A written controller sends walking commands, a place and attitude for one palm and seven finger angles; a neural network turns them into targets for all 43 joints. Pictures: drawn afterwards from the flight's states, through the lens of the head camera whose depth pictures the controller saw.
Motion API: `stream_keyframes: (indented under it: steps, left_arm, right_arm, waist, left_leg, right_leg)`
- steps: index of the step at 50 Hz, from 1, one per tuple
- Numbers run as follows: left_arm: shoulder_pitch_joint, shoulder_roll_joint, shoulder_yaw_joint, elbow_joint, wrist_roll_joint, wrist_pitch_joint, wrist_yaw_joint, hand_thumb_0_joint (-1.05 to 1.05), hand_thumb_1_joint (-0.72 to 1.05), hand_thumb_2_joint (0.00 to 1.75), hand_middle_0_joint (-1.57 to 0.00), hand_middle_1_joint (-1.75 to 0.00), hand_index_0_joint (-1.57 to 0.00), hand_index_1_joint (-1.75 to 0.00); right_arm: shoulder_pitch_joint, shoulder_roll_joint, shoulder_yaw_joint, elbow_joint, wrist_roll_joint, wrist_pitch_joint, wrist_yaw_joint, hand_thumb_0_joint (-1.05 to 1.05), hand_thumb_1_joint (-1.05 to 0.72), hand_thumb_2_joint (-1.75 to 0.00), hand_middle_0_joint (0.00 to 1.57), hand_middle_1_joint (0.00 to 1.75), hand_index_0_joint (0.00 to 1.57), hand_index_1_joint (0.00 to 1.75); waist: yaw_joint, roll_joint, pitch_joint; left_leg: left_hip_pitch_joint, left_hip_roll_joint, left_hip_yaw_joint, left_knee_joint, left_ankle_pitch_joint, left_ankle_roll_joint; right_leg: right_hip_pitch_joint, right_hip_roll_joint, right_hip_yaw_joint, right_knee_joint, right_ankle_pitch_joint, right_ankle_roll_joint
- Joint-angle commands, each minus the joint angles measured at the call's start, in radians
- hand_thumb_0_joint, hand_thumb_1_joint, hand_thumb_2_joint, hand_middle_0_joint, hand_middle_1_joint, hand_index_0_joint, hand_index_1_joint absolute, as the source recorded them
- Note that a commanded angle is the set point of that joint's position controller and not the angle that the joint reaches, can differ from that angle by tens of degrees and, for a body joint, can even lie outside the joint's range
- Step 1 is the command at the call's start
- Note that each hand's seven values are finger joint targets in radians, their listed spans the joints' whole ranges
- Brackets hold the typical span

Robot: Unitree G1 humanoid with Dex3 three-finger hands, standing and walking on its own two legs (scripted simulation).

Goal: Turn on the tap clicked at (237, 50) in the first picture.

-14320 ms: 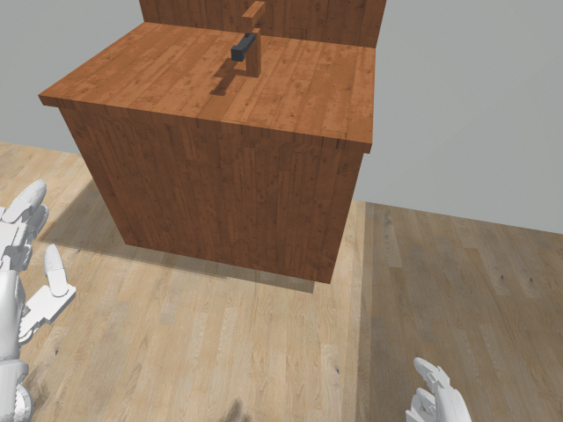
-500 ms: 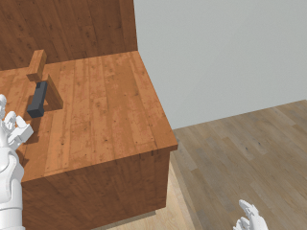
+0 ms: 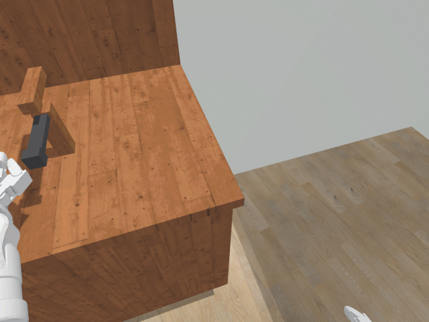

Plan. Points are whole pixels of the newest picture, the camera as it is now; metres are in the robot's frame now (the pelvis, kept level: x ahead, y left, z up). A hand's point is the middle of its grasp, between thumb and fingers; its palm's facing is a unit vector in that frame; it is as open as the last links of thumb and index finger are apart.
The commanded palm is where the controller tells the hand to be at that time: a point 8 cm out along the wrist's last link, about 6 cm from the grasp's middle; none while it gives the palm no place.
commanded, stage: reach beside the lever's end, fingers flat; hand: left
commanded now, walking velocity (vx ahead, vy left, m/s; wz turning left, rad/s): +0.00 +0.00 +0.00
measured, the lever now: (34, 158) +0.35 +0.35 +0.13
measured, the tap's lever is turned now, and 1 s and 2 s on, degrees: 0 11 33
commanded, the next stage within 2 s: push the lever round in 0.08 s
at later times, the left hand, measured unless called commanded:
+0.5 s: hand (34, 175) +0.32 +0.34 +0.13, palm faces +0.57 -0.82 -0.09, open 7.8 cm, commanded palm +0.28 +0.36 +0.13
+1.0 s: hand (50, 171) +0.33 +0.31 +0.13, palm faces +0.59 -0.80 -0.09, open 7.7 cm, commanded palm +0.29 +0.34 +0.13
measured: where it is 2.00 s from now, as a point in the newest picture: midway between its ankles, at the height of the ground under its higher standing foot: outside the picture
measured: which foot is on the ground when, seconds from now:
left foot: down 0.00-1.00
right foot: down 0.00-1.00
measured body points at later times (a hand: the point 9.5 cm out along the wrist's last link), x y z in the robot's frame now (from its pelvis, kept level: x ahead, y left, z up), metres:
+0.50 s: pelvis +0.01 +0.02 +0.00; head +0.02 +0.01 +0.45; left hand +0.29 +0.38 +0.13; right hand +0.18 -0.23 -0.10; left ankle -0.01 +0.11 -0.73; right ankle +0.01 -0.09 -0.73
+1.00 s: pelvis +0.00 -0.01 +0.00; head +0.01 -0.02 +0.45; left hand +0.29 +0.35 +0.14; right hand +0.15 -0.25 -0.11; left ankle -0.01 +0.11 -0.73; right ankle +0.01 -0.09 -0.73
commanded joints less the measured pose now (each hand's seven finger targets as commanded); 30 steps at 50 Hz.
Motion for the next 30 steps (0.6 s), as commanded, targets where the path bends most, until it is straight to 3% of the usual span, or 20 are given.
stream_keyframes:
  steps: [1, 3, 4, 6, 10, 13, 15, 18, 19, 21, 25, 26, 29, 30]
  left_arm:
    - [-0.277, 0.353, 0.089, -0.210, 0.001, -0.052, 0.025, 0.00, 0.90, 0.90, -0.15, -0.15, -0.15, -0.15]
    - [-0.306, 0.360, 0.088, -0.225, 0.005, -0.055, 0.028, 0.00, 0.90, 0.90, -0.15, -0.15, -0.15, -0.15]
    - [-0.310, 0.387, 0.113, -0.238, 0.017, -0.063, 0.038, 0.00, 0.90, 0.90, -0.15, -0.15, -0.15, -0.15]
    - [-0.335, 0.353, 0.074, -0.288, 0.022, -0.083, 0.038, 0.00, 0.90, 0.90, -0.15, -0.15, -0.15, -0.15]
    - [-0.334, 0.294, 0.025, -0.289, 0.018, -0.094, 0.024, 0.00, 0.90, 0.90, -0.15, -0.15, -0.15, -0.15]
    - [-0.263, 0.235, -0.009, -0.259, -0.007, -0.051, -0.001, 0.00, 0.90, 0.90, -0.15, -0.15, -0.15, -0.15]
    - [-0.256, 0.217, -0.016, -0.270, -0.009, -0.021, 0.000, 0.00, 0.90, 0.90, -0.15, -0.15, -0.15, -0.15]
    - [-0.256, 0.197, -0.030, -0.339, -0.006, 0.009, 0.025, 0.00, 0.90, 0.90, -0.15, -0.15, -0.15, -0.15]
    - [-0.251, 0.210, -0.016, -0.379, 0.005, 0.006, 0.043, 0.00, 0.90, 0.90, -0.15, -0.15, -0.15, -0.15]
    - [-0.211, 0.201, -0.008, -0.419, 0.013, 0.002, 0.073, 0.00, 0.90, 0.90, -0.15, -0.15, -0.15, -0.15]
    - [-0.232, 0.167, -0.033, -0.432, 0.031, 0.002, 0.109, 0.00, 0.90, 0.90, -0.15, -0.15, -0.15, -0.15]
    - [-0.275, 0.132, -0.076, -0.452, 0.031, 0.001, 0.109, 0.00, 0.90, 0.90, -0.15, -0.15, -0.15, -0.15]
    - [-0.294, 0.165, -0.055, -0.428, 0.040, 0.018, 0.117, 0.00, 0.90, 0.90, -0.15, -0.15, -0.15, -0.15]
    - [-0.331, 0.149, -0.078, -0.420, 0.042, 0.020, 0.117, 0.00, 0.90, 0.90, -0.15, -0.15, -0.15, -0.15]
  right_arm:
    - [-0.085, -0.134, -0.046, -0.143, -0.006, -0.048, -0.012, 0.00, -0.90, -0.90, 0.20, 0.30, 0.20, 0.30]
    - [-0.086, -0.135, -0.046, -0.143, -0.009, -0.049, -0.013, 0.00, -0.90, -0.90, 0.20, 0.30, 0.20, 0.30]
    - [-0.091, -0.133, -0.046, -0.134, -0.011, -0.046, -0.015, 0.00, -0.90, -0.90, 0.20, 0.30, 0.20, 0.30]
    - [-0.087, -0.126, -0.046, -0.140, -0.018, -0.051, -0.011, 0.00, -0.90, -0.90, 0.20, 0.30, 0.20, 0.30]
    - [-0.081, -0.124, -0.047, -0.130, -0.018, -0.053, -0.011, 0.00, -0.90, -0.90, 0.20, 0.30, 0.20, 0.30]
    - [-0.085, -0.128, -0.050, -0.142, -0.008, -0.051, -0.012, 0.00, -0.90, -0.90, 0.20, 0.30, 0.20, 0.30]
    - [-0.091, -0.127, -0.050, -0.144, -0.004, -0.048, -0.014, 0.00, -0.90, -0.90, 0.20, 0.30, 0.20, 0.30]
    - [-0.103, -0.121, -0.051, -0.159, -0.005, -0.048, -0.010, 0.00, -0.90, -0.90, 0.20, 0.30, 0.20, 0.30]
    - [-0.111, -0.115, -0.050, -0.156, -0.007, -0.046, -0.010, 0.00, -0.90, -0.90, 0.20, 0.30, 0.20, 0.30]
    - [-0.106, -0.113, -0.055, -0.162, -0.016, -0.043, -0.001, 0.00, -0.90, -0.90, 0.20, 0.30, 0.20, 0.30]
    - [-0.118, -0.107, -0.052, -0.150, -0.018, -0.031, 0.002, 0.00, -0.90, -0.90, 0.20, 0.30, 0.20, 0.30]
    - [-0.128, -0.104, -0.048, -0.153, -0.016, -0.031, 0.002, 0.00, -0.90, -0.90, 0.20, 0.30, 0.20, 0.30]
    - [-0.144, -0.107, -0.042, -0.142, -0.015, -0.022, -0.009, 0.00, -0.90, -0.90, 0.20, 0.30, 0.20, 0.30]
    - [-0.144, -0.107, -0.040, -0.143, -0.015, -0.020, -0.010, 0.00, -0.90, -0.90, 0.20, 0.30, 0.20, 0.30]
  waist:
    - [0.014, 0.022, -0.171]
    - [0.008, 0.017, -0.179]
    - [0.014, 0.053, -0.176]
    - [0.007, 0.109, -0.225]
    - [-0.008, 0.085, -0.231]
    - [0.004, 0.031, -0.218]
    - [0.009, 0.039, -0.209]
    - [0.022, 0.037, -0.217]
    - [0.032, 0.074, -0.217]
    - [0.036, 0.050, -0.254]
    - [0.024, 0.032, -0.221]
    - [0.011, 0.045, -0.204]
    - [0.012, 0.052, -0.181]
    - [-0.002, 0.032, -0.187]
  left_leg:
    - [0.011, -0.007, -0.021, -0.083, 0.173, 0.022]
    - [0.017, -0.007, -0.022, -0.081, 0.177, 0.023]
    - [0.030, -0.003, -0.019, -0.078, 0.186, 0.022]
    - [0.074, -0.005, -0.021, -0.070, 0.232, 0.016]
    - [0.102, 0.003, -0.034, -0.065, 0.272, 0.005]
    - [0.094, 0.005, -0.040, -0.071, 0.298, -0.002]
    - [0.105, 0.009, -0.045, -0.076, 0.326, -0.012]
    - [0.129, 0.011, -0.051, -0.078, 0.371, -0.023]
    - [0.144, 0.016, -0.052, -0.075, 0.411, -0.029]
    - [0.161, 0.018, -0.048, -0.066, 0.483, -0.035]
    - [0.149, 0.022, -0.049, -0.071, 0.437, -0.039]
    - [0.153, 0.020, -0.051, -0.072, 0.419, -0.040]
    - [0.132, 0.013, -0.044, -0.079, 0.333, -0.029]
    - [0.129, 0.011, -0.044, -0.084, 0.314, -0.027]
  right_leg:
    - [0.121, -0.030, 0.035, -0.066, 0.149, 0.022]
    - [0.118, -0.030, 0.035, -0.065, 0.149, 0.022]
    - [0.114, -0.029, 0.037, -0.063, 0.146, 0.019]
    - [0.118, -0.027, 0.038, -0.052, 0.182, 0.013]
    - [0.104, -0.021, 0.026, -0.043, 0.200, 0.011]
    - [0.112, -0.023, 0.013, -0.044, 0.222, 0.011]
    - [0.109, -0.026, 0.009, -0.047, 0.229, 0.010]
    - [0.116, -0.026, 0.005, -0.048, 0.245, 0.010]
    - [0.122, -0.028, 0.006, -0.044, 0.255, 0.007]
    - [0.140, -0.027, 0.006, -0.033, 0.296, 0.011]
    - [0.123, -0.026, 0.006, -0.035, 0.262, 0.011]
    - [0.107, -0.026, 0.006, -0.036, 0.250, 0.010]
    - [0.106, -0.027, 0.010, -0.049, 0.208, 0.007]
    - [0.106, -0.029, 0.010, -0.049, 0.204, 0.007]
